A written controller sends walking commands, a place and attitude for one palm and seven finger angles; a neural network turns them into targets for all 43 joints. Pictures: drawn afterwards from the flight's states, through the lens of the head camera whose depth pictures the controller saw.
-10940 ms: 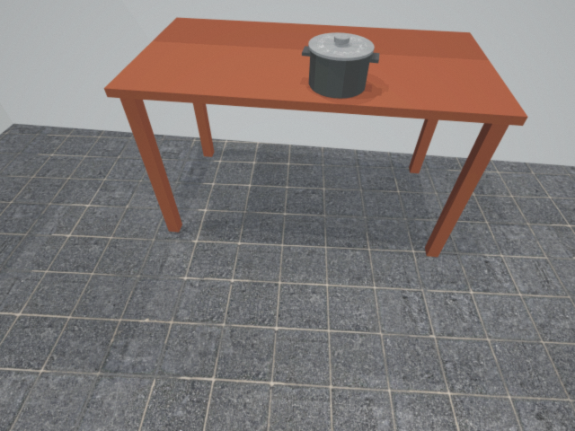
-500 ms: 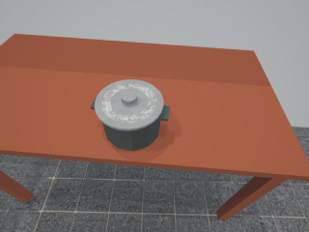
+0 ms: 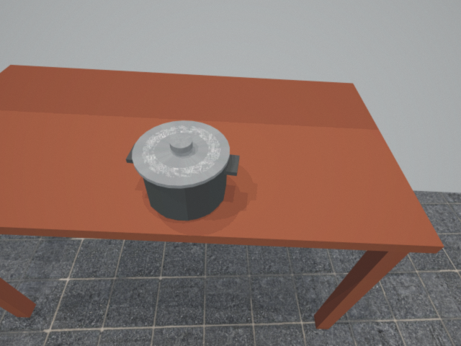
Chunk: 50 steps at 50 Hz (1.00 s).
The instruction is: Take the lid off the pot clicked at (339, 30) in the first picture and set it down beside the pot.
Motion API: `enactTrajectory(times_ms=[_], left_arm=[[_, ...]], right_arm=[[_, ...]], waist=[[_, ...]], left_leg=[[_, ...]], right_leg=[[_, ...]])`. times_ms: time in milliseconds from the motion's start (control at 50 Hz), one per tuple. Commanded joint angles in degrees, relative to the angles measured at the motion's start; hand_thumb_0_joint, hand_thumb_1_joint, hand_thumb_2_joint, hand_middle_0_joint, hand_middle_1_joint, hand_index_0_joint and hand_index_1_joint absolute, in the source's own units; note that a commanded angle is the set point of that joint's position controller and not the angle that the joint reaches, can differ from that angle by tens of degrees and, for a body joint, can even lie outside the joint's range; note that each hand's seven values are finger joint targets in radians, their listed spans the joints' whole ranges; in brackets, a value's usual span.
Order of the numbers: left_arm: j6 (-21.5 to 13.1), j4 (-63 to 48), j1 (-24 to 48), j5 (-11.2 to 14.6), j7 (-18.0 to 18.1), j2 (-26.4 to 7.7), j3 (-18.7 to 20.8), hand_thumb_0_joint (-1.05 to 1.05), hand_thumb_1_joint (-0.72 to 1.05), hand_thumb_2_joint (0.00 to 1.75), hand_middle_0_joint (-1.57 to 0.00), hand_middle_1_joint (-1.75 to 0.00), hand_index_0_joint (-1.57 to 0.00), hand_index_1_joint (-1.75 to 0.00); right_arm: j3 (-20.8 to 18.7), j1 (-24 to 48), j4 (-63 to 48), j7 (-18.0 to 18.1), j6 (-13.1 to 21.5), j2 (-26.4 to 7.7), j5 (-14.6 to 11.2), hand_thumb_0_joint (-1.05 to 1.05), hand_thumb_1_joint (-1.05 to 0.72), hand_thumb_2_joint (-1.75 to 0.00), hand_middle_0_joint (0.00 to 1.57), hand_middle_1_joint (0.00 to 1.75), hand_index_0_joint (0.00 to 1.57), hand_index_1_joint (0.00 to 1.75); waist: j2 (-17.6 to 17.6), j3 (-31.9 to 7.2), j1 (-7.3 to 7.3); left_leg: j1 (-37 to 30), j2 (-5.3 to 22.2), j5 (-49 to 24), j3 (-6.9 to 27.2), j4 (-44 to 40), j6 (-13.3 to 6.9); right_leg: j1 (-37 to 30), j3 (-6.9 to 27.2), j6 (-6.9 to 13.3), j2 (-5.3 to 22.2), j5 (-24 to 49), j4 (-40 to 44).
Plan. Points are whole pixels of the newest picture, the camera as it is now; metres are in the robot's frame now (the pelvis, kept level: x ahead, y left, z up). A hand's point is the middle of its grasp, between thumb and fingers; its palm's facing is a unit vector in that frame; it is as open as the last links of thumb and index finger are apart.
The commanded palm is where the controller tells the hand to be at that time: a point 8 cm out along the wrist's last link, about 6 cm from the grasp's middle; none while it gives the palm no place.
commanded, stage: look again from close up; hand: left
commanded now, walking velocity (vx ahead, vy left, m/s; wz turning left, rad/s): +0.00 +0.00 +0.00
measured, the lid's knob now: (181, 143) +0.47 +0.12 +0.11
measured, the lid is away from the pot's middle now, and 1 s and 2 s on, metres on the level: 0.00 0.00 0.00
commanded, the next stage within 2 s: shuffle to correct the standing spot in 1.22 s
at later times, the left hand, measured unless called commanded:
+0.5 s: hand out of the picture +0.01 +0.18 -0.17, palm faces +0.01 -0.99 -0.15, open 7.4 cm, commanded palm none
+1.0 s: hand out of the picture +0.05 +0.19 -0.17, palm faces -0.01 -0.99 -0.16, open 7.4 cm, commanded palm none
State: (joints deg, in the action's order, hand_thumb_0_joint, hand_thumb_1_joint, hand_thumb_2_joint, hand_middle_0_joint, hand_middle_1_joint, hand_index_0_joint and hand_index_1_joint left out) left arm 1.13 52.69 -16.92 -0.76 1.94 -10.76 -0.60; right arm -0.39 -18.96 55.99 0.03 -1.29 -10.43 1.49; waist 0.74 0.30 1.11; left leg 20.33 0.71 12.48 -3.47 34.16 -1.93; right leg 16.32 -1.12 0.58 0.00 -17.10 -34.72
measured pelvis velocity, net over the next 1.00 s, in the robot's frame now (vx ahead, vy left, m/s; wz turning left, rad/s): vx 0.05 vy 0.03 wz -0.02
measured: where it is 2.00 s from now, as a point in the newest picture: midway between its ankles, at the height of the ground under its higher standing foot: outside the picture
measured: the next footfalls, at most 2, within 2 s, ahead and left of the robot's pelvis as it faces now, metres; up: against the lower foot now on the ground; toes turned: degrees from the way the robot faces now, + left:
none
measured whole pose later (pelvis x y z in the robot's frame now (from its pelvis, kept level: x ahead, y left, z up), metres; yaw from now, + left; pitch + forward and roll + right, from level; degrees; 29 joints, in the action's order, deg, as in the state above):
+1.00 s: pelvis +0.05 +0.03 +0.01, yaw -1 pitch -1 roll -1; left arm -0.4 61.6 -18.1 -0.5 2.5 -9.3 -1.3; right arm 0.4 -15.5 63.0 1.6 1.8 -8.4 0.2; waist 2.2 2.1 0.0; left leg 12.9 -1.7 13.1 -5.3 26.2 -4.1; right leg 8.2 0.7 -2.6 2.2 -15.7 -24.4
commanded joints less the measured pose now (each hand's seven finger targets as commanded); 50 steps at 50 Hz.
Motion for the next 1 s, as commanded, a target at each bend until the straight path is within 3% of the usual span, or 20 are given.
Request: enactTrajectory(times_ms=[0,60,140,360,440,580,640,800,860,920,980], left_arm=[[-1.5,-2.0,-3.9,-0.1,0.2,-6.7,1.4,0.00,0.90,0.90,-0.20,-0.30,-0.20,-0.30],[-1.6,-1.1,-3.7,-0.1,0.1,-6.1,1.3,0.00,0.90,0.90,-0.20,-0.30,-0.20,-0.30],[-1.7,0.7,-4.3,-0.1,0.1,-5.6,1.0,0.00,0.90,0.90,-0.20,-0.30,-0.20,-0.30],[-2.1,4.7,-6.7,-0.2,0.4,-3.3,0.2,0.00,0.90,0.90,-0.20,-0.30,-0.20,-0.30],[-2.2,5.8,-7.0,-0.2,0.5,-3.5,0.1,0.00,0.90,0.90,-0.20,-0.30,-0.20,-0.30],[-2.0,6.8,-7.1,-0.3,0.6,-3.1,0.0,0.00,0.90,0.90,-0.20,-0.30,-0.20,-0.30],[-2.2,7.0,-7.3,-0.2,0.6,-3.1,0.0,0.00,0.90,0.90,-0.20,-0.30,-0.20,-0.30],[-2.1,7.4,-6.6,-0.1,0.7,-2.9,0.0,0.00,0.90,0.90,-0.20,-0.30,-0.20,-0.30],[-2.1,7.6,-6.6,-0.1,0.7,-2.8,-0.2,0.00,0.90,0.90,-0.20,-0.30,-0.20,-0.30],[-2.1,7.7,-6.4,-0.1,0.7,-2.8,-0.2,0.00,0.90,0.90,-0.20,-0.30,-0.20,-0.30],[-2.2,7.9,-6.6,0.0,0.7,-2.8,-0.2,0.00,0.90,0.90,-0.20,-0.30,-0.20,-0.30]], right_arm=[[-1.0,1.4,-3.9,0.3,2.4,-5.4,-0.5,0.00,-0.90,-0.90,0.20,0.30,0.20,0.30],[-0.9,0.1,-2.7,0.5,2.8,-5.1,-0.6,0.00,-0.90,-0.90,0.20,0.30,0.20,0.30],[-0.9,-0.7,-1.4,0.7,3.0,-4.3,-0.8,0.00,-0.90,-0.90,0.20,0.30,0.20,0.30],[-0.7,-0.8,1.3,1.2,3.6,-3.8,-1.4,0.00,-0.90,-0.90,0.20,0.30,0.20,0.30],[-0.5,-0.3,2.2,1.3,3.8,-3.4,-1.5,0.00,-0.90,-0.90,0.20,0.30,0.20,0.30],[-0.4,0.7,2.7,1.5,3.9,-3.9,-1.5,0.00,-0.90,-0.90,0.20,0.30,0.20,0.30],[-0.4,1.0,3.0,1.5,4.0,-3.6,-1.5,0.00,-0.90,-0.90,0.20,0.30,0.20,0.30],[-0.2,0.7,3.9,1.6,4.0,-3.7,-1.5,0.00,-0.90,-0.90,0.20,0.30,0.20,0.30],[-0.2,0.8,4.3,1.6,3.9,-3.8,-1.6,0.00,-0.90,-0.90,0.20,0.30,0.20,0.30],[-0.1,0.2,4.9,1.5,4.0,-3.6,-1.5,0.00,-0.90,-0.90,0.20,0.30,0.20,0.30],[0.0,-0.2,5.4,1.6,4.0,-3.5,-1.6,0.00,-0.90,-0.90,0.20,0.30,0.20,0.30]], waist=[[-1.8,3.4,-2.06],[-2.5,1.4,-1.83],[-2.9,1.7,-1.72],[0.2,2.5,-1.34],[-1.4,2.4,-1.49],[-2.6,2.8,-1.51],[-0.3,2.5,-1.72],[-1.5,2.4,-1.53],[0.9,3.3,-1.52],[-0.9,3.0,-1.41],[-0.2,2.4,-1.43]], left_leg=[[3.4,4.7,14.9,9.2,-12.6,-0.6],[1.1,5.4,13.4,9.3,-12.9,-0.6],[-0.2,5.9,12.2,9.8,-14.0,-0.8],[-5.0,6.1,1.2,8.4,-12.4,-1.2],[-6.3,6.3,-1.9,8.2,-12.7,-1.4],[-8.0,6.3,-3.6,8.1,-13.6,-1.5],[-8.4,6.2,-5.5,8.0,-13.2,-1.6],[-9.8,6.3,-7.1,7.6,-13.9,-1.5],[-9.4,6.1,-6.3,7.7,-14.0,-1.5],[-9.6,6.2,-5.4,7.6,-14.8,-1.5],[-10.0,6.2,-6.7,7.5,-14.5,-1.5]], right_leg=[[1.1,7.3,3.0,4.2,-10.1,10.6],[0.2,6.3,2.7,4.3,-8.1,10.8],[-0.1,5.4,2.5,4.2,-5.2,11.0],[-1.1,5.0,1.7,4.9,3.8,11.9],[-2.0,4.7,1.4,5.1,5.7,12.2],[-2.4,4.4,1.0,5.5,6.2,12.6],[-3.4,4.3,1.0,5.7,7.7,13.2],[-3.9,4.3,0.6,6.0,7.8,13.4],[-4.0,4.5,0.5,6.1,7.8,14.0],[-4.0,4.4,0.5,6.2,7.2,14.0],[-4.6,4.6,0.5,6.2,8.0,14.0]])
